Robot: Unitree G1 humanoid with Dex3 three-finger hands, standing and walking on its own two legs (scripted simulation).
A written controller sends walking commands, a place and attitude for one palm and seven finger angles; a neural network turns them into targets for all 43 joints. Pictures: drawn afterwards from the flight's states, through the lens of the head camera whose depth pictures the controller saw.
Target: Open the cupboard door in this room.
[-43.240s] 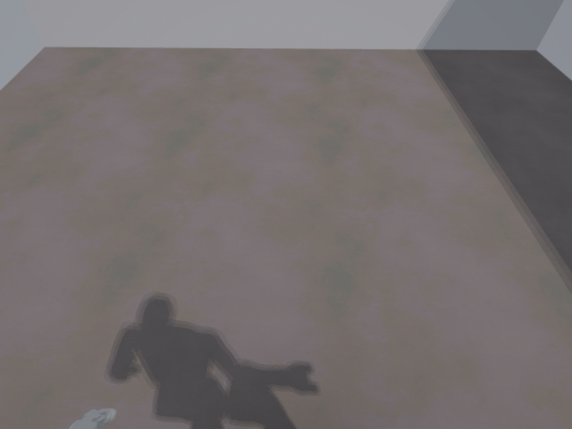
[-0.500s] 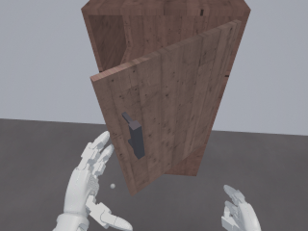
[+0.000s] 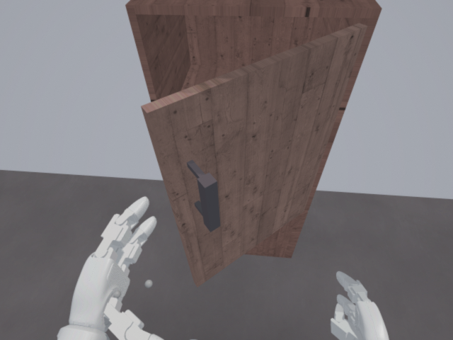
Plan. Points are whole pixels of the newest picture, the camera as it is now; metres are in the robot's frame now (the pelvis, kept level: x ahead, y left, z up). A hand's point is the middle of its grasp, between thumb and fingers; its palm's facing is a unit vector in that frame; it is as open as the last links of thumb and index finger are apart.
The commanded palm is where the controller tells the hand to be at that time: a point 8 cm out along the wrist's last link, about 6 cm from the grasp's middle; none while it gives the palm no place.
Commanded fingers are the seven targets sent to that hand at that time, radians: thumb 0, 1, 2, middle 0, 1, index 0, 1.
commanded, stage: draw the hand back to the body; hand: left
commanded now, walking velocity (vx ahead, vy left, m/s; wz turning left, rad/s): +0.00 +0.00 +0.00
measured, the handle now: (203, 196) +0.32 +0.07 +0.11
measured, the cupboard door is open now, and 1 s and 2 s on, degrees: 41 41 41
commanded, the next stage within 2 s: step back with the hand held close in 1.48 s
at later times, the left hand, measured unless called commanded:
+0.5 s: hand (86, 270) +0.18 +0.19 +0.15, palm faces +0.11 -0.97 -0.21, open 15.8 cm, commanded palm +0.14 +0.24 +0.17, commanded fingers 0.00 -0.12 0.47 -0.16 -0.30 -0.16 -0.30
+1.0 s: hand (29, 225) +0.21 +0.26 +0.19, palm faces +0.38 -0.84 -0.38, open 10.3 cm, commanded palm +0.17 +0.30 +0.21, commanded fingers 0.00 0.76 0.84 -0.19 -0.30 -0.19 -0.30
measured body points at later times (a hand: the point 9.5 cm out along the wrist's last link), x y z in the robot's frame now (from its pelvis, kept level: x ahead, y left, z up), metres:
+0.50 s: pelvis +0.00 +0.01 +0.02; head -0.01 +0.00 +0.47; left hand +0.17 +0.24 +0.16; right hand +0.19 -0.20 -0.04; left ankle +0.02 +0.12 -0.69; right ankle -0.02 -0.10 -0.69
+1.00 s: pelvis +0.02 +0.02 +0.05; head +0.01 +0.00 +0.50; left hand +0.19 +0.30 +0.21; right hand +0.21 -0.20 -0.03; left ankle +0.02 +0.12 -0.69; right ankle -0.02 -0.10 -0.69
